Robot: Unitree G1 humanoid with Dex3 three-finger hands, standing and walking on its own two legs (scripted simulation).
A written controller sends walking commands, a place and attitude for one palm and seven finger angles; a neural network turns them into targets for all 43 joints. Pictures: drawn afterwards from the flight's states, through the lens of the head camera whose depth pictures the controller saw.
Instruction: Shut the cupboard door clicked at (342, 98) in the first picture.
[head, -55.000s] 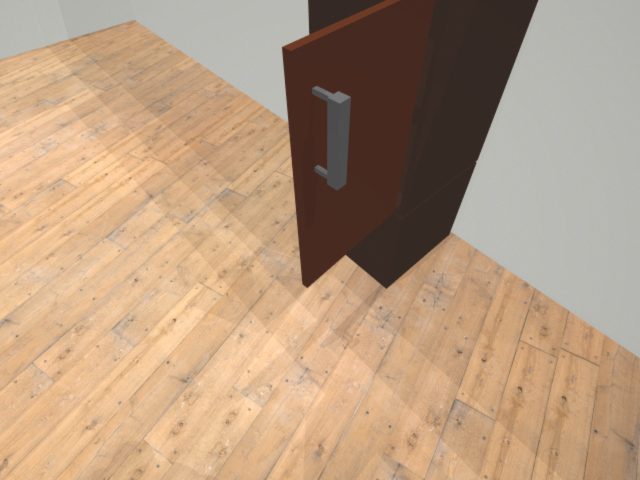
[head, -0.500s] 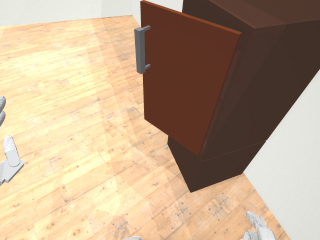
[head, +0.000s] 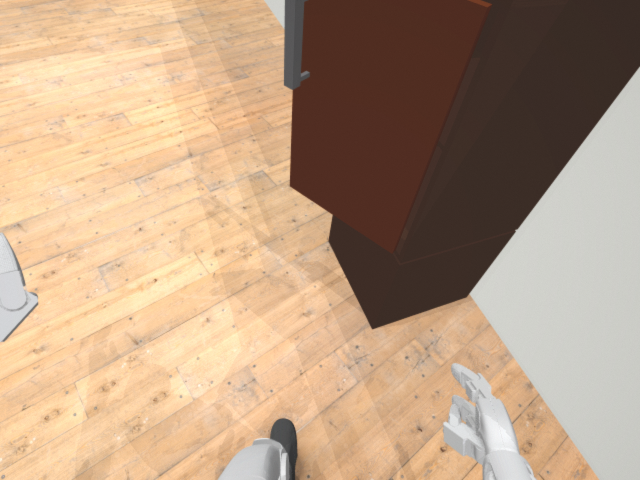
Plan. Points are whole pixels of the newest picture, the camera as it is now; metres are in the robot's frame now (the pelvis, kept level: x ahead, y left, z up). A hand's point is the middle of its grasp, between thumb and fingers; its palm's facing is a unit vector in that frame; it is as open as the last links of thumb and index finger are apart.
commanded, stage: stop stepping back and stand still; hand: left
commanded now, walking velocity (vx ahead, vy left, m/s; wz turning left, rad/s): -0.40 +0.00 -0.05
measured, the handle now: (300, 41) +0.85 +0.17 +0.12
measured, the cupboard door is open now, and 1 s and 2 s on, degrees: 29 29 29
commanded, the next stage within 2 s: let the arm hang, fingers relaxed in 1.72 s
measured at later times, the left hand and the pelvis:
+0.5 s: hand out of the picture +0.08 +0.31 +0.22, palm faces +0.44 -0.81 -0.37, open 7.4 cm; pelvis -0.13 +0.06 +0.02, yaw -7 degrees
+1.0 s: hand out of the picture +0.02 +0.32 +0.21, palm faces +0.51 -0.73 -0.45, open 7.4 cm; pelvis -0.18 +0.05 +0.02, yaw -4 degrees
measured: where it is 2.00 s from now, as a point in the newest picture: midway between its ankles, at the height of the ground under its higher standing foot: outside the picture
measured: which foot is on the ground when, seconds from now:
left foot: up 0.00-0.08, down 0.10-0.30, up 0.32-0.50, down 0.52-0.82, up 0.84-1.00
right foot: down 0.00-0.52, up 0.54-0.82, down 0.84-1.00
